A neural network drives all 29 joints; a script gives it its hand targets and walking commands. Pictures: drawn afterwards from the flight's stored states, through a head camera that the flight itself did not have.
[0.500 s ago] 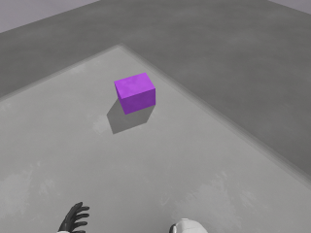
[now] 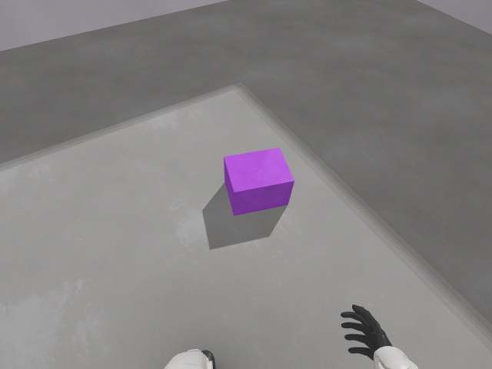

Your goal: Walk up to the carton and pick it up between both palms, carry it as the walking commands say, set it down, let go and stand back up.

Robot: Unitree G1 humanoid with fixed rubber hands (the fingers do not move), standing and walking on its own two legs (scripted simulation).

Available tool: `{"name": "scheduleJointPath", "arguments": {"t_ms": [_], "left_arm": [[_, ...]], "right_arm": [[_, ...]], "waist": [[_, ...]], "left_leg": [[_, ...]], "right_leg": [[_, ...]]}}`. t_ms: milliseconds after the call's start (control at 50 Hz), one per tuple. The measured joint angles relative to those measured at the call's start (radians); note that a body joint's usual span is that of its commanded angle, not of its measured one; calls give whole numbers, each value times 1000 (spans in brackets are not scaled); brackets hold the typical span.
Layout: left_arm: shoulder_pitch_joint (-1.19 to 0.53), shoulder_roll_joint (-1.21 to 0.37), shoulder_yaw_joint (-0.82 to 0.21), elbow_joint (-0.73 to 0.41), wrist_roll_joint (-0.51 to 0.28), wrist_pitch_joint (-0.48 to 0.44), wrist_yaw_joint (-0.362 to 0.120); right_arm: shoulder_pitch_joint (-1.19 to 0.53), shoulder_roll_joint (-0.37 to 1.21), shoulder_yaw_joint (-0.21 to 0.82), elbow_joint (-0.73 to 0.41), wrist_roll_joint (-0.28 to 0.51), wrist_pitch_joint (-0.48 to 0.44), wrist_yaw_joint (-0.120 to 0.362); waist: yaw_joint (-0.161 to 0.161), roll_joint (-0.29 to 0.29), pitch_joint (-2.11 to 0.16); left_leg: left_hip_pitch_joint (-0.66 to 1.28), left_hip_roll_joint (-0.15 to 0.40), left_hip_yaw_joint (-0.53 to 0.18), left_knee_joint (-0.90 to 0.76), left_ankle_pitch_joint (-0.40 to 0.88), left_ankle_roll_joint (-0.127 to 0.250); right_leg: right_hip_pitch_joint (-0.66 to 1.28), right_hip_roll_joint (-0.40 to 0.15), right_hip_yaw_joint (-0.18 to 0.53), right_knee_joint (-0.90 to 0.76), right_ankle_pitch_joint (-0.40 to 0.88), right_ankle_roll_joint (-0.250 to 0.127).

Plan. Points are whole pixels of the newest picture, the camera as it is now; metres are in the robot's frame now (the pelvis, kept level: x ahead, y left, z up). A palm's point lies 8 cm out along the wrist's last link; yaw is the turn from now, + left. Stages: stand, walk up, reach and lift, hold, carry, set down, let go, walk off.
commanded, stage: walk up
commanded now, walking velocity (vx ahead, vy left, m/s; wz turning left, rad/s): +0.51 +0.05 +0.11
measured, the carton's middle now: (256, 181) +0.96 -0.01 -0.66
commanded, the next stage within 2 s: none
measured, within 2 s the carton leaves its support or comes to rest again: neither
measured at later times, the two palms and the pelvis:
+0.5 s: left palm (174, 211) +0.42 +0.19 -0.10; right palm out of the picture +0.13 -0.25 -0.13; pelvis +0.25 -0.03 +0.00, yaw +1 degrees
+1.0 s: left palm (129, 250) +0.32 +0.26 -0.11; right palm (340, 182) +0.55 -0.20 -0.11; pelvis +0.41 +0.02 +0.02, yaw +1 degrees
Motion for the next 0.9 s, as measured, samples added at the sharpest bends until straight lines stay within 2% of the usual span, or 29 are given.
{"name": "scheduleJointPath", "arguments": {"t_ms": [40,60,80,120,240,340,440,480,500,540,580,620,740,900], "left_arm": [[-69,12,0,-22,6,5,0],[-104,17,1,-37,6,3,0],[-138,23,3,-48,5,1,-1],[-200,38,10,-68,6,8,-7],[-342,49,13,-105,10,53,-39],[-422,27,3,-120,5,64,-58],[-472,-8,-12,-141,6,47,-54],[-484,-15,-14,-148,9,30,-45],[-486,-16,-14,-149,13,16,-38],[-474,-22,-9,-141,18,-1,-22],[-424,-15,-3,-117,12,-5,-11],[-364,-6,6,-88,5,-6,-4],[-185,5,17,-46,1,-10,3],[-60,-17,15,-35,13,6,15]], "right_arm": [[34,-1,-5,10,4,-13,-17],[63,-3,-6,21,8,-15,-22],[94,-3,-6,33,12,-17,-26],[163,1,-5,59,16,-24,-32],[354,14,-2,114,21,-38,-41],[445,34,2,130,21,-37,-49],[475,38,0,153,15,-27,-58],[485,37,-1,166,18,-20,-62],[491,36,-1,173,20,-16,-62],[457,24,-6,176,24,-1,-61],[408,7,-14,156,22,7,-59],[358,-9,-25,132,19,13,-55],[231,-41,-37,79,11,58,-34],[112,-23,-20,34,13,83,-2]], "waist": [[-20,-18,14],[-27,-22,14],[-38,-26,12],[-65,-36,6],[-129,-38,-4],[-164,-28,0],[-184,-7,-3],[-191,3,-7],[-187,7,-11],[-167,31,-4],[-152,38,0],[-128,46,5],[-55,52,13],[-11,42,12]], "left_leg": [[5,-18,4,53,-59,27],[29,-23,8,41,-78,33],[59,-26,11,17,-87,36],[124,-31,12,-46,-82,33],[292,-29,0,-177,-101,24],[411,-19,-4,-254,-133,0],[504,-14,10,-280,-202,-34],[508,-6,1,-224,-263,-54],[485,2,-8,-144,-312,-57],[347,7,-62,178,-381,-30],[211,-18,-101,444,-365,-18],[111,-12,-99,555,-288,-19],[-77,13,-90,545,-133,-31],[-80,10,-58,232,-62,-47]], "right_leg": [[-145,16,68,333,-27,-48],[-216,27,81,459,1,-63],[-278,34,82,541,44,-69],[-374,39,66,601,119,-64],[-528,31,29,493,288,-28],[-542,35,25,266,399,-15],[-467,54,-14,65,334,-20],[-407,69,-31,-8,318,-25],[-378,75,-38,-37,340,-44],[-401,82,-47,40,309,-90],[-371,77,-45,39,265,-101],[-314,77,-44,-15,266,-91],[-192,67,-28,-128,266,-83],[-97,42,-21,-184,233,-35]]}}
